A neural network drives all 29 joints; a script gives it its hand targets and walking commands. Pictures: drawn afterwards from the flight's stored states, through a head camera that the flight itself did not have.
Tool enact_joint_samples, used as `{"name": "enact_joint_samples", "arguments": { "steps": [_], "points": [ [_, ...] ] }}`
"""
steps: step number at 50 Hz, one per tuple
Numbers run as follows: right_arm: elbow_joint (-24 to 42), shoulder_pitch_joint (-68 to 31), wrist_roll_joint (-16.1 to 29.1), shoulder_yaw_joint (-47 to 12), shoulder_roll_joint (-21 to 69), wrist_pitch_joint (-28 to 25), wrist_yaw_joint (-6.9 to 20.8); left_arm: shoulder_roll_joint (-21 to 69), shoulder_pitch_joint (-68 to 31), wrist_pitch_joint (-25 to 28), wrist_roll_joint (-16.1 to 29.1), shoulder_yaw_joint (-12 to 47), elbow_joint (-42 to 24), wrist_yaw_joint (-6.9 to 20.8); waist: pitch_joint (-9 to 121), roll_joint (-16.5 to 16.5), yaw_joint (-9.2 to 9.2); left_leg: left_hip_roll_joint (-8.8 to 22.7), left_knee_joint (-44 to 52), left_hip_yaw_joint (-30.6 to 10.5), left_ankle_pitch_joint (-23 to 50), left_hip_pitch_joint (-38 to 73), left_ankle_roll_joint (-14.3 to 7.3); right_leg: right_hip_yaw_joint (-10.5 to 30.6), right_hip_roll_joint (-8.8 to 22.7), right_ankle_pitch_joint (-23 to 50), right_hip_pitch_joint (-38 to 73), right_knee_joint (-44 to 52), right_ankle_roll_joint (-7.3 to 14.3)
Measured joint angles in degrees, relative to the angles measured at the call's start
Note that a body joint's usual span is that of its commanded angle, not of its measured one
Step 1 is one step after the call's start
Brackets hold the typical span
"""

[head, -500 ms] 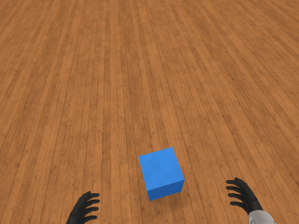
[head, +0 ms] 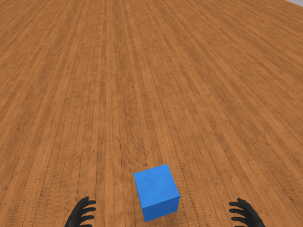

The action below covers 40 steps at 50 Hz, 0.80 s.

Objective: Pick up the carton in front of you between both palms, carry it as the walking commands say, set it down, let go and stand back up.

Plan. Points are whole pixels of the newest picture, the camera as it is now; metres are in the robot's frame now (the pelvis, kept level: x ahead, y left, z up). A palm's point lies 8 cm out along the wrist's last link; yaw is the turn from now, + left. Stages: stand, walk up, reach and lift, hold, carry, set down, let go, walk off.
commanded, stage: let go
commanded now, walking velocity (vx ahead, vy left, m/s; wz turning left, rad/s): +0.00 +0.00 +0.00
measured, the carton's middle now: (156, 193) +0.49 +0.02 -0.65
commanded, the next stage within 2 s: stand in 0.02 s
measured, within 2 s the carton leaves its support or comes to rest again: neither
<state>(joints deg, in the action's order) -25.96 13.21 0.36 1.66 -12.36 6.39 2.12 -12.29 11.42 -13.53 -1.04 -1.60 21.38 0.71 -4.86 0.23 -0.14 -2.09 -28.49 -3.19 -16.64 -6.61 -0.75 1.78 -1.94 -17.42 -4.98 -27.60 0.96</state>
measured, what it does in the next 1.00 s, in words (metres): stands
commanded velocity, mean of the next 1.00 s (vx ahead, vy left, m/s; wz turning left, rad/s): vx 0.00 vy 0.00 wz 0.00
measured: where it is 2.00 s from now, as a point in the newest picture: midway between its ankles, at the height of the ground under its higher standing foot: outside the picture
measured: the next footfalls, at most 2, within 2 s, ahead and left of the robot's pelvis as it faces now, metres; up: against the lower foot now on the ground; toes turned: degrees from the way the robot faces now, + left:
none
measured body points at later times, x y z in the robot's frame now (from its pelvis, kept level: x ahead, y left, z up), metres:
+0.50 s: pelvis +0.03 +0.02 +0.00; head +0.04 +0.04 +0.45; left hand +0.18 +0.30 -0.11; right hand +0.15 -0.28 -0.08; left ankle -0.01 +0.11 -0.74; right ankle -0.02 -0.11 -0.74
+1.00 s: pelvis +0.02 +0.02 +0.01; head +0.01 +0.04 +0.45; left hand +0.15 +0.32 -0.11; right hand +0.13 -0.29 -0.09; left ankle -0.01 +0.11 -0.74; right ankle -0.02 -0.11 -0.74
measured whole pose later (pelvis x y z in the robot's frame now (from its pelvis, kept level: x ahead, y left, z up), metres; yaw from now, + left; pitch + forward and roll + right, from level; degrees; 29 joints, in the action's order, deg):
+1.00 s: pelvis +0.02 +0.02 +0.01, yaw -1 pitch -2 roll +0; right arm -50.4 8.8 -1.4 1.6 -20.4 -0.1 -1.2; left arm -20.9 8.3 0.2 -1.6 -0.7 51.3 -1.6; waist -1.0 -1.7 0.1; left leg -3.1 -24.0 -1.4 -15.2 -7.1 -2.5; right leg 3.7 -0.6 -15.6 -5.9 -23.1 -0.7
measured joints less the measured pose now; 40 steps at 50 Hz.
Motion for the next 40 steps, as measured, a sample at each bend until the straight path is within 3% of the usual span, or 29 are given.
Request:
{"name": "enact_joint_samples", "arguments": {
  "steps": [6,13,40],
  "points": [
    [-6.55,-0.16,-2.61,0.45,-2.21,-2.67,-1.68,-3.15,-0.65,6.79,-1.2,-0.03,7.7,-1.68,3.46,-1.2,-0.22,-0.08,-2.85,0.1,-0.93,-5.06,-0.04,-0.02,-0.03,-0.9,-4.94,-2.58,-0.23],
    [-11.65,0.41,-2.69,2.02,-6.22,-5.15,-2.17,-6.74,-0.6,11.54,-1.39,-1.28,16.06,-1.32,4.34,-2.23,0.2,0.09,-3.62,0.59,-2.01,-6.84,-0.54,0.49,-0.21,-1.27,-6.5,-2.51,-0.52],
    [-20.94,-3.74,-1.83,0.09,-7.17,-6.21,-3.57,-8.1,-3.43,13.44,-0.73,0.64,26.86,-2.48,3.96,-2.03,0.32,-1.1,2.32,1.79,-0.4,-1.49,-1.81,1.87,1.26,-0.01,-1.8,2.49,-1.71]
  ]
}}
